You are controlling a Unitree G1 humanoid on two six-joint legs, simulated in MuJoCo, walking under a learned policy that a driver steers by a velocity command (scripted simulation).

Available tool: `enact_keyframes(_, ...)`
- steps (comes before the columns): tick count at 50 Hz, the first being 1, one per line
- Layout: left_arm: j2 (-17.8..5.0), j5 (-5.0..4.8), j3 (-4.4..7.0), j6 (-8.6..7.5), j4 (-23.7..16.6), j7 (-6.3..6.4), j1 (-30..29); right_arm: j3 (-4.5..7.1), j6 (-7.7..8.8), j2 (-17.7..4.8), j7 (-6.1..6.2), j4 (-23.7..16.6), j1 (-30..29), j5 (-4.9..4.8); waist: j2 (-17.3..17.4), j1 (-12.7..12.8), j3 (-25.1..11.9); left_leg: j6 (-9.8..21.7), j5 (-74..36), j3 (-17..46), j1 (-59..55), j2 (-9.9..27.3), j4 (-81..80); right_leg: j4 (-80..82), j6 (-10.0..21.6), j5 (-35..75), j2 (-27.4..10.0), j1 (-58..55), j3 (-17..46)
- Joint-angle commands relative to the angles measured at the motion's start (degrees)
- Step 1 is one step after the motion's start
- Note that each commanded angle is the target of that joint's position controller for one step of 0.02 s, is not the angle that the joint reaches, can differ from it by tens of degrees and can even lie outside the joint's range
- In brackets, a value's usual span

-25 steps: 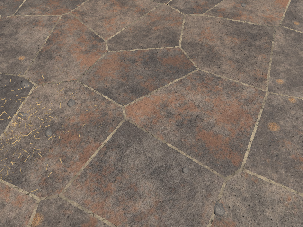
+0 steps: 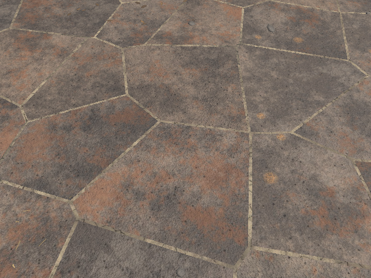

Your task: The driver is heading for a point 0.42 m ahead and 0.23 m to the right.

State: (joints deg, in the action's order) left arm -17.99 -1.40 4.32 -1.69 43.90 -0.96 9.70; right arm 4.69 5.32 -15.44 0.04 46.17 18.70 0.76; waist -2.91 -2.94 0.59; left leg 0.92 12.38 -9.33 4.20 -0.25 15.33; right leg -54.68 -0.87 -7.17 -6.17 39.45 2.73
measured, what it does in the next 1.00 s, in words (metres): walks ahead, turning right: right foot, then left foot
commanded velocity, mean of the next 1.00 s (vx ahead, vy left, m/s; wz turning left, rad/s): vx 0.32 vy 0.00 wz -0.36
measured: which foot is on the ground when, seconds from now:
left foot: down 0.00-0.20, up 0.22-0.64, down 0.66-1.00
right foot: up 0.00-0.20, down 0.22-0.70, up 0.72-0.94, down 0.96-1.00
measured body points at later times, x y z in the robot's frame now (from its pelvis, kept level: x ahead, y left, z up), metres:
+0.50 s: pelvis +0.26 -0.08 +0.00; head +0.30 -0.11 +0.45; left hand +0.41 +0.17 -0.10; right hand +0.38 -0.39 -0.09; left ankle +0.46 +0.06 -0.68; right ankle +0.23 -0.15 -0.75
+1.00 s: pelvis +0.43 -0.10 -0.02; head +0.45 -0.11 +0.43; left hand +0.62 +0.12 -0.13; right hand +0.48 -0.38 -0.14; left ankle +0.54 -0.03 -0.75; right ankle +0.38 -0.24 -0.75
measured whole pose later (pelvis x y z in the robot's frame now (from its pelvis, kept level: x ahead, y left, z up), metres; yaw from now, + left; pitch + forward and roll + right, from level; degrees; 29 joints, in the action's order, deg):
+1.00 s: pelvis +0.43 -0.10 -0.02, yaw -22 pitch +0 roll +1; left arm -14.7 1.2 2.6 2.3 45.3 1.6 13.8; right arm 0.8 1.0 -12.4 -0.9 46.4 7.2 1.1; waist -0.3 0.1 2.4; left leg 1.4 8.7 -1.7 20.0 -1.9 28.9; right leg -33.4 -1.9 -16.2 -2.5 16.1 3.6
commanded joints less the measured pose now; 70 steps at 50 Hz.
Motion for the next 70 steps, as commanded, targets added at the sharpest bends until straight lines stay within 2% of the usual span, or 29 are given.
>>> enact_keyframes(1,0.16,0.23,-0.67,-0.41,-4.27,-1.20,-2.70,2.02,0.95,-8.76,0.68,-3.98,-4.87,-0.32,5.99,1.25,2.52,8.73,-14.57,4.03,1.88,15.36,-8.01,8.56,0.53,8.01,-1.01,-1.03,-0.25)
enact_keyframes(5,-0.86,0.21,-0.65,-0.20,-7.35,-2.32,-8.67,2.84,-0.13,-10.77,0.81,-2.14,-2.11,-1.58,5.66,-0.40,4.47,7.19,-15.31,0.88,-3.91,17.24,-6.10,15.29,2.89,5.21,-0.04,-1.00,-3.04)
enact_keyframes(7,-1.97,0.31,-0.18,-0.07,-8.50,-2.70,-9.11,3.25,-0.92,-12.03,0.86,-1.60,-1.87,-2.10,6.33,0.41,3.89,6.13,-25.01,-0.66,-7.03,17.88,-1.75,16.94,4.83,0.06,1.83,-3.06,-5.39)
enact_keyframes(8,-2.94,0.36,0.39,0.06,-8.63,-2.71,-7.48,3.49,-1.34,-13.05,0.97,-1.62,-2.16,-2.34,7.28,1.76,2.01,5.47,-35.33,-1.61,-7.92,17.71,2.67,17.03,6.02,-3.06,3.91,-6.84,-7.34)
enact_keyframes(10,-7.61,0.03,3.29,0.36,-5.19,-2.04,6.87,3.15,-2.24,-12.83,1.20,-1.90,-2.94,-2.72,6.35,9.75,-6.18,2.62,-46.03,-4.84,-3.07,14.33,23.05,21.21,9.55,-1.60,9.84,-27.53,-10.09)
enact_keyframes(11,-13.32,-0.17,5.43,0.98,-3.31,-0.77,15.64,1.94,-1.88,-10.02,1.39,-3.04,-1.53,-1.03,-0.98,12.57,-11.40,-0.60,-26.50,-5.32,11.56,11.62,41.87,22.47,13.16,0.43,2.67,-44.76,2.85)
enact_keyframes(12,-19.16,-0.33,5.69,0.25,-4.40,-0.73,12.46,-0.69,-0.19,-2.03,0.65,-6.44,3.47,0.64,-14.33,4.72,-17.23,-3.91,22.27,3.40,35.49,-0.42,60.40,30.62,24.33,-11.69,-10.66,-60.47,36.87)
enact_keyframes(13,-13.78,-0.02,4.18,-0.61,-5.94,-1.16,14.15,0.01,1.81,-7.35,0.02,-6.88,-3.77,-1.84,-5.75,9.96,-20.80,-2.64,21.79,14.29,41.41,0.20,64.85,38.30,23.94,-17.52,-12.86,-61.43,44.13)
enact_keyframes(14,-10.72,0.37,3.27,-1.45,-5.27,-1.32,12.35,0.54,2.71,-9.41,-0.26,-8.20,-8.26,-3.59,-3.33,9.96,-12.51,-1.13,16.16,13.81,45.47,2.45,63.39,38.85,21.30,-13.40,-11.58,-55.98,36.28)
enact_keyframes(15,-8.97,0.18,2.69,-1.80,-5.64,-1.20,9.09,0.27,3.14,-8.70,0.20,-7.80,-8.50,-2.58,0.79,7.45,-8.45,-0.42,11.26,13.93,42.99,4.97,58.70,38.26,19.37,-8.16,-9.14,-47.85,29.78)
enact_keyframes(16,-6.88,0.37,2.04,-1.73,-6.41,-0.97,5.10,0.63,3.02,-9.02,0.64,-7.04,-8.10,-0.95,1.49,4.97,-5.46,-0.72,8.32,14.00,38.59,6.65,53.76,38.45,17.94,-1.93,-6.82,-39.91,23.99)
enact_keyframes(17,-5.78,1.19,1.57,-1.74,-7.55,-0.65,2.92,0.96,2.39,-9.37,0.59,-6.78,-6.83,-0.50,0.17,2.98,-4.77,-0.95,6.26,14.52,34.33,7.67,51.47,39.59,17.59,2.40,-5.44,-34.73,21.15)
enact_keyframes(21,-7.30,0.90,2.02,-2.18,-7.34,0.60,3.91,0.42,0.42,-6.66,0.59,-7.72,-8.70,0.25,0.95,2.10,-2.66,-3.84,-0.06,12.70,31.76,6.38,41.31,42.06,17.88,11.89,-2.77,-27.15,14.83)
enact_keyframes(25,-7.23,0.73,2.00,-1.27,-5.67,1.91,6.13,-0.93,0.69,-3.83,-0.21,-8.76,-15.34,0.39,-1.17,4.79,-1.63,-4.48,-15.95,10.15,25.70,2.54,23.41,38.36,12.91,24.70,1.91,-24.39,6.06)
enact_keyframes(29,-6.39,0.68,1.58,-0.41,-3.58,2.33,9.73,-0.75,1.18,-4.97,-1.56,-9.58,-18.91,-0.19,-2.32,6.85,-2.44,-2.57,-20.74,11.09,23.39,0.54,15.62,34.59,11.33,20.93,-0.48,-29.74,9.50)
enact_keyframes(33,-5.00,0.99,1.09,-0.06,-3.60,2.43,7.11,0.35,2.11,-7.36,-1.74,-7.82,-12.19,1.00,-2.45,2.39,-4.79,1.63,-22.67,10.57,15.10,0.43,7.63,23.03,8.38,25.07,0.25,-34.49,11.93)
enact_keyframes(34,-3.25,1.76,0.48,-0.25,-4.67,2.35,7.51,0.69,2.44,-9.83,-1.39,-7.79,-9.05,1.97,1.07,1.69,-9.90,4.10,-42.18,15.25,4.41,6.40,10.15,14.87,6.02,18.48,4.00,-30.89,10.47)
enact_keyframes(35,-1.02,1.87,-0.39,-0.60,-3.61,2.23,15.95,0.76,1.91,-11.62,-1.09,-7.92,-6.58,2.92,12.16,3.79,-17.73,13.61,-60.48,27.43,-12.81,18.69,14.26,-0.35,2.01,-7.52,9.34,-19.00,8.47)
enact_keyframes(36,-2.67,1.37,-0.53,-0.15,-2.15,1.95,19.41,-0.34,0.76,-6.43,-1.28,-6.36,-4.17,1.27,17.34,3.10,-23.93,18.73,-53.79,36.87,-16.82,24.01,12.70,-8.83,-0.60,-33.51,10.33,-13.91,7.67)
enact_keyframes(37,-6.42,0.58,0.42,0.79,-2.39,1.84,16.28,-0.99,-0.08,-5.17,-1.66,-6.43,-5.43,-0.32,11.73,2.31,-19.80,17.33,-35.19,37.86,-11.81,22.27,9.51,-12.01,-1.60,-33.27,8.10,-11.04,8.72)
enact_keyframes(38,-6.50,0.31,0.64,2.08,-2.99,2.18,11.33,-1.21,-0.93,-4.94,-1.65,-6.60,-8.47,-0.37,8.14,2.30,-13.99,14.63,-21.68,35.21,-5.88,19.73,6.89,-13.25,-2.59,-30.17,6.63,-9.20,6.84)
enact_keyframes(41,-3.64,1.11,0.32,4.89,-3.07,2.87,8.94,-1.64,-2.56,-5.19,-1.54,-7.02,-17.04,0.73,10.51,5.29,-4.05,9.90,-1.36,25.84,13.11,12.75,-0.48,1.08,-3.37,-24.07,3.53,-16.44,2.73)
enact_keyframes(43,-1.41,1.62,-0.33,4.44,-1.56,3.02,10.14,-1.35,-3.05,-5.64,-1.14,-6.43,-17.39,1.00,12.24,5.19,-4.79,9.58,-3.26,20.84,15.80,10.01,-0.51,9.39,-2.97,-19.80,4.28,-23.04,0.22)
enact_keyframes(47,-0.85,2.57,-0.41,3.63,0.22,2.47,10.19,-2.07,-3.57,-4.16,-0.56,-4.57,-15.78,-0.31,9.21,5.76,-6.89,7.10,7.77,18.30,17.01,8.68,1.56,25.30,-0.37,-3.06,5.06,-33.09,-1.69)
enact_keyframes(49,-5.11,3.14,0.12,3.55,-1.86,2.83,6.14,-2.46,-3.50,-3.45,-0.86,-3.59,-13.43,0.45,3.55,2.89,-2.50,1.75,16.23,15.34,18.88,4.59,3.70,29.19,2.85,-7.46,-0.04,-29.21,4.54)
enact_keyframes(50,-5.38,2.65,0.40,3.33,-0.85,2.80,5.46,-2.33,-3.56,-3.62,-0.83,-3.59,-13.81,0.55,-0.87,2.10,-0.39,0.26,12.38,12.29,14.47,2.24,5.58,30.02,3.93,-17.95,1.19,-21.73,4.19)
enact_keyframes(52,-2.25,2.87,-0.44,2.18,-0.72,2.73,4.05,-2.39,-3.54,-3.30,-0.52,-2.91,-13.94,0.29,-1.91,2.18,0.37,0.52,5.80,11.93,10.30,2.26,9.12,31.69,2.36,-17.37,1.84,-18.83,3.66)
enact_keyframes(56,-2.17,2.11,-0.52,0.55,0.34,2.72,5.75,-2.33,-3.48,-3.08,-0.16,-0.76,-12.21,0.03,-0.01,2.61,-1.79,1.44,-5.49,11.33,9.14,2.22,11.77,28.88,1.21,-4.57,2.28,-23.09,2.84)
enact_keyframes(70,-1.30,1.71,-0.85,0.91,4.49,2.86,5.86,-1.71,-5.15,-4.29,0.98,6.42,-13.03,-0.76,2.80,2.81,-2.47,0.83,-15.31,11.53,5.18,2.71,13.51,28.17,1.46,5.72,3.65,-26.64,0.86)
